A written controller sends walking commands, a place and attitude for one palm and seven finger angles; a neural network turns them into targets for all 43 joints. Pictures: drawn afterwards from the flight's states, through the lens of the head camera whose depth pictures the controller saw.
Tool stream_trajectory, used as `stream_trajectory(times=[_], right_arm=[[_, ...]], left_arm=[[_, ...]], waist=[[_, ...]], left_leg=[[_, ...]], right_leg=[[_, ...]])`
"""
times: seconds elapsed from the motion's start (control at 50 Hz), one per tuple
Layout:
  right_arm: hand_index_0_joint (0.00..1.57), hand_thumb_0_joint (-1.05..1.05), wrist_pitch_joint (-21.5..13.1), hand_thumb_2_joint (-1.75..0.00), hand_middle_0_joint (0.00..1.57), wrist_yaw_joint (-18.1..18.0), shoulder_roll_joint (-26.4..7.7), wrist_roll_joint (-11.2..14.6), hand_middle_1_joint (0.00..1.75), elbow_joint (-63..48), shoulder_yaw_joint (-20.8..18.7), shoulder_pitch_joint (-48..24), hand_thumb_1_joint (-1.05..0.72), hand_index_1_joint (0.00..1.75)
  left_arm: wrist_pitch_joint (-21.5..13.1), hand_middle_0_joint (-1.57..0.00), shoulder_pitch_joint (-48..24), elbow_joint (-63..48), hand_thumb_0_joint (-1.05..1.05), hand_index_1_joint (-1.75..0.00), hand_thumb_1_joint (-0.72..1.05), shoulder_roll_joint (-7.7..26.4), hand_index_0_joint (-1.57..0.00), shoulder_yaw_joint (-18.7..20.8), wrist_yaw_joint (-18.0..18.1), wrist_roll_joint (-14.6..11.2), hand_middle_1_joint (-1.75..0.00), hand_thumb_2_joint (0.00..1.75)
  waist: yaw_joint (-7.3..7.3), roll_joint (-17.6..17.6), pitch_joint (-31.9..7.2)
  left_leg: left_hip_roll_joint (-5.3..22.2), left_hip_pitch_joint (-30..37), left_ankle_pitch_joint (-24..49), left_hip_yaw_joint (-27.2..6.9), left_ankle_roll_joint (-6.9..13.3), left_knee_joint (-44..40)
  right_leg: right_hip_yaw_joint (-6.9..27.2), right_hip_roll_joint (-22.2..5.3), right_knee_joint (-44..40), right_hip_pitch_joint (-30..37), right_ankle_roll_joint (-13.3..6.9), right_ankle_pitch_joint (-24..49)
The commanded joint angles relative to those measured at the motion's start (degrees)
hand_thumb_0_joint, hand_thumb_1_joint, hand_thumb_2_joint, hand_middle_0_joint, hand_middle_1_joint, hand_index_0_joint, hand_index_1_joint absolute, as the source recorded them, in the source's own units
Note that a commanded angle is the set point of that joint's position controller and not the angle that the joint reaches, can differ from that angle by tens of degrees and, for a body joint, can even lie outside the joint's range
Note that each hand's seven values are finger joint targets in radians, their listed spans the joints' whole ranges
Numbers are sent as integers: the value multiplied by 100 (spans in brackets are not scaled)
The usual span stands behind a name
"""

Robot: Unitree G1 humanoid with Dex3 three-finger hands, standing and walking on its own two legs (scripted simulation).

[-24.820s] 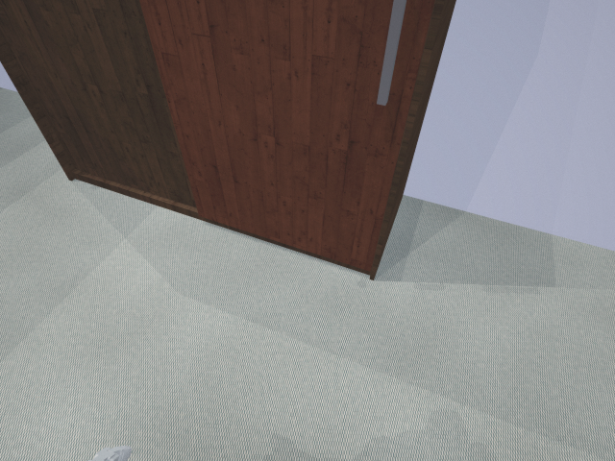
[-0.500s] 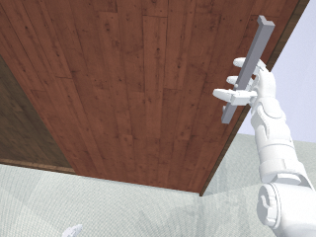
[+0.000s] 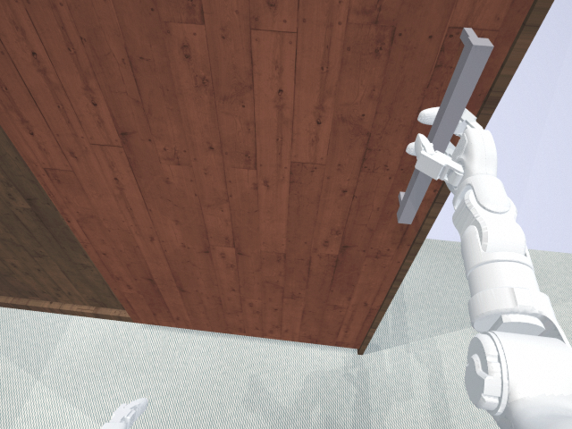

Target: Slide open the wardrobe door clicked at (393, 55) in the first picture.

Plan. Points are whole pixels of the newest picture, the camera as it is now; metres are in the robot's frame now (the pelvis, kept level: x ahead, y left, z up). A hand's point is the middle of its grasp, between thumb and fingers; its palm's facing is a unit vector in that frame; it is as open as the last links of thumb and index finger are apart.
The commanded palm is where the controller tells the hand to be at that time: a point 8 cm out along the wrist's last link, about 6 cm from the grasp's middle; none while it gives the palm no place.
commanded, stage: grip the handle and tug to test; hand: right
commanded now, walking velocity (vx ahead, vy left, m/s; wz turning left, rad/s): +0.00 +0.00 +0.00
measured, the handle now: (431, 141) +0.50 -0.17 +0.17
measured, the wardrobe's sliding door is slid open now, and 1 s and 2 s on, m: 0.00 0.00 0.02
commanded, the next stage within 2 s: tug the door sideways, standing still in 0.62 s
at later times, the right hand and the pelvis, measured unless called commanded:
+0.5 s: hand (424, 156) +0.45 -0.14 +0.18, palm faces +0.03 +1.00 +0.02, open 5.6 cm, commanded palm +0.40 -0.19 +0.18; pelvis +0.01 +0.00 +0.00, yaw +1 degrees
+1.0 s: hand (423, 155) +0.45 -0.14 +0.18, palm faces +0.07 +1.00 +0.00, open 5.7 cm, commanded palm +0.42 -0.16 +0.18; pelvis +0.03 +0.00 +0.00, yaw -1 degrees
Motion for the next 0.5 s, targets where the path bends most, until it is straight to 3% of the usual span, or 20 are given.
stream_trajectory(times=[0.0,0.02,0.04,0.06,0.08,0.1,0.14,0.16,0.18,0.22,0.36,0.38,0.42,0.46,0.48], right_arm=[[45,0,-356,-90,45,66,-878,61,140,-1266,-93,-2984,-90,140],[45,0,-363,-90,45,70,-883,65,140,-1287,-84,-3042,-90,140],[45,0,-379,-90,45,80,-857,54,140,-1360,-46,-3118,-90,140],[45,0,-385,-90,45,80,-875,67,140,-1312,-75,-2970,-90,140],[45,0,-385,-90,45,83,-1012,68,140,-1309,-181,-3030,-90,140],[45,0,-388,-90,45,96,-989,52,140,-1256,-147,-3026,-90,140],[45,0,-389,-90,45,120,-833,62,140,-1232,-20,-3062,-90,140],[45,0,-408,-90,45,121,-886,86,140,-1204,-76,-3005,-90,140],[45,0,-414,-90,45,117,-1058,75,140,-1209,-219,-2984,-90,140],[45,0,-422,-90,45,147,-857,90,140,-1325,-74,-2856,-90,140],[45,0,-377,-90,45,199,-990,179,140,-1761,-265,-2146,-90,140],[45,0,-326,-90,45,223,-819,194,140,-1792,-164,-1984,-90,140],[45,0,-262,-90,45,226,-802,209,140,-2056,-170,-1881,-90,140],[45,0,-207,-90,45,207,-982,216,140,-2234,-343,-1581,-90,140],[45,0,-173,-90,45,207,-972,202,140,-2455,-350,-1423,-90,140]], left_arm=[[-192,-20,-132,-678,0,-30,90,726,-20,246,81,-16,-30,90],[-184,-20,-110,-681,0,-30,90,733,-20,241,83,-12,-30,90],[-183,-20,-139,-684,0,-30,90,715,-20,235,80,-12,-30,90],[-177,-20,-114,-701,0,-30,90,734,-20,247,78,-5,-30,90],[-169,-20,-138,-679,0,-30,90,732,-20,237,82,-10,-30,90],[-151,-20,-123,-676,0,-30,90,726,-20,223,84,-4,-30,90],[-156,-20,-163,-689,0,-30,90,701,-20,219,79,-20,-30,90],[-159,-20,-134,-697,0,-30,90,722,-20,227,80,-7,-30,90],[-145,-20,-156,-695,0,-30,90,726,-20,225,88,-14,-30,90],[-150,-20,-187,-741,0,-30,90,700,-20,225,75,-21,-30,90],[-138,-20,-286,-887,0,-30,90,730,-20,236,56,-34,-30,90],[-134,-20,-348,-915,0,-30,90,702,-20,231,50,-47,-30,90],[-139,-20,-382,-968,0,-30,90,694,-20,234,46,-52,-30,90],[-116,-20,-387,-993,0,-30,90,726,-20,253,41,-36,-30,90],[-110,-20,-461,-1045,0,-30,90,699,-20,240,23,-44,-30,90]], waist=[[139,227,-1723],[160,314,-1771],[158,162,-1756],[148,310,-1786],[133,177,-1764],[139,274,-1762],[174,135,-1634],[162,294,-1625],[116,186,-1668],[100,190,-1762],[-87,303,-1887],[-95,292,-1811],[-137,189,-1832],[-204,373,-1878],[-259,125,-1919]], left_leg=[[-53,35,1961,-37,26,-326],[-53,67,1981,-42,20,-326],[-45,50,2027,-42,29,-312],[-53,107,2043,-40,16,-318],[-40,101,2069,-64,19,-324],[-40,144,2050,-48,23,-313],[-41,35,1966,-52,23,-337],[-39,101,1976,-41,17,-351],[-37,101,2008,-62,28,-329],[-43,167,2107,-48,36,-298],[-45,499,2320,-31,43,-291],[-50,463,2385,-34,36,-286],[-57,490,2399,-28,48,-280],[-51,686,2569,-19,43,-289],[-39,730,2732,-36,57,-238]], right_leg=[[86,82,-125,1329,-251,1510],[97,99,-125,1313,-256,1494],[85,92,-117,1345,-250,1541],[84,96,-92,1305,-270,1555],[68,101,-103,1289,-267,1534],[89,105,-125,1254,-259,1512],[67,113,-117,1251,-256,1413],[78,113,-103,1205,-273,1428],[75,106,-115,1216,-269,1457],[76,115,-114,1286,-260,1556],[16,101,-154,1267,-265,1724],[-10,98,-163,1279,-273,1747],[-9,93,-183,1335,-260,1808],[-34,81,-187,1318,-268,1970],[-51,85,-198,1364,-262,2109]])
